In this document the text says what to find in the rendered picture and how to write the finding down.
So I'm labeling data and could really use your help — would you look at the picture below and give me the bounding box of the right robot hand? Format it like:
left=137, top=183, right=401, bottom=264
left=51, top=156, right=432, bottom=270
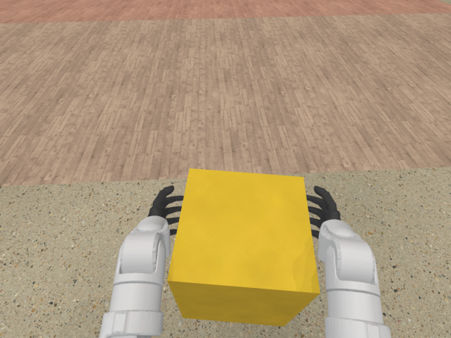
left=306, top=186, right=341, bottom=239

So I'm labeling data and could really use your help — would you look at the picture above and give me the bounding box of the carton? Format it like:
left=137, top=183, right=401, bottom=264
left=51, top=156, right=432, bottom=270
left=167, top=168, right=320, bottom=327

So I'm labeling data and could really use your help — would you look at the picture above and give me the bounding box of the robot left forearm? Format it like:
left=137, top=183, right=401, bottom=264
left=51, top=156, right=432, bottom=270
left=99, top=215, right=171, bottom=338

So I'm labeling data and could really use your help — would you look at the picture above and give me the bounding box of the robot right forearm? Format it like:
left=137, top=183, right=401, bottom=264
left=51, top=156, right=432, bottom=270
left=318, top=220, right=391, bottom=338

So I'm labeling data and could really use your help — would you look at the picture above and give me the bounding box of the left robot hand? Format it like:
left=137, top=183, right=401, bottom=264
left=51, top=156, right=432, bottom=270
left=148, top=185, right=184, bottom=236

